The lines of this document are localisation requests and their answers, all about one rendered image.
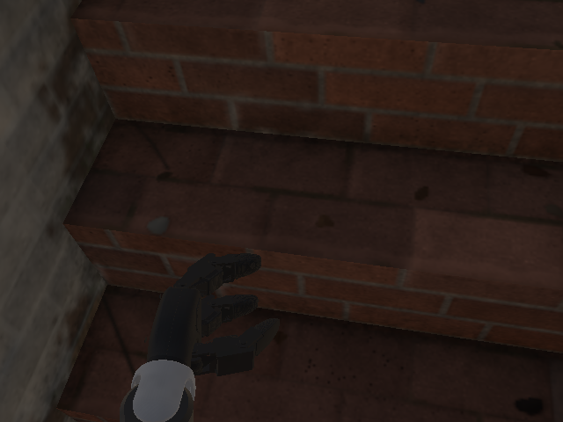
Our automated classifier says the robot left forearm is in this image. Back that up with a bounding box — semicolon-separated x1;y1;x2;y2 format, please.
120;360;196;422

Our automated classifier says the robot left hand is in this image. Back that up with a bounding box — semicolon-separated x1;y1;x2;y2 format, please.
144;253;280;376

